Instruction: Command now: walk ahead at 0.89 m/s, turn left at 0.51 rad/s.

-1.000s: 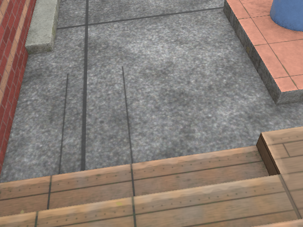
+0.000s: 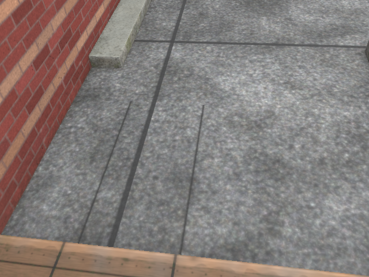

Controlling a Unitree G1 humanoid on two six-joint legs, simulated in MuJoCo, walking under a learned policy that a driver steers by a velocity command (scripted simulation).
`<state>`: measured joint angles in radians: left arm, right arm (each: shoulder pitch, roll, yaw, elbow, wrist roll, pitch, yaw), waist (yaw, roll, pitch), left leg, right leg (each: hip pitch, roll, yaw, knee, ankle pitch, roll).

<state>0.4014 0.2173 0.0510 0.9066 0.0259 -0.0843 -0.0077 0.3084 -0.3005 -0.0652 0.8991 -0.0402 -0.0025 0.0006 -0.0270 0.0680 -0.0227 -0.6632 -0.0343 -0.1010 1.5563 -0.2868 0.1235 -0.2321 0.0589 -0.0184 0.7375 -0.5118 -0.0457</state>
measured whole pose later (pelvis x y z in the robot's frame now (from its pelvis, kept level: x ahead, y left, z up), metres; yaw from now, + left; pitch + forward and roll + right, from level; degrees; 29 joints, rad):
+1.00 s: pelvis +0.27 -0.11 -0.14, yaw -20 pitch +0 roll +1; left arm 0.22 0.25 0.04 0.75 0.01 0.08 0.02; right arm 0.18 -0.27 -0.04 0.76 -0.04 0.06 -0.03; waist 0.00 0.03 0.02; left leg -0.66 0.03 -0.02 1.31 -0.36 -0.03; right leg -0.37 0.09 0.04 0.73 -0.36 -0.09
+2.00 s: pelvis +0.81 +0.06 -0.36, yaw -1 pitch -1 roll +2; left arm 0.12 0.24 0.05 0.97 0.03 -0.05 -0.06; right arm 0.45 -0.17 -0.03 1.06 -0.04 -0.12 -0.03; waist -0.03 -0.04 0.05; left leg 0.06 -0.13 0.21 0.77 -0.82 0.12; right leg -0.64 0.01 -0.07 0.63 0.47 -0.14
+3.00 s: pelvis +1.54 -0.05 -0.44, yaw -54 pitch +1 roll +0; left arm 0.19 0.28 0.06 0.68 0.01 0.01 0.01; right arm 0.13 -0.22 -0.02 0.68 -0.04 0.01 -0.03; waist 0.01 0.00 0.16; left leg -0.58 0.07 -0.05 1.31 -0.45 -0.07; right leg -0.43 0.21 0.02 0.50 -0.07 -0.18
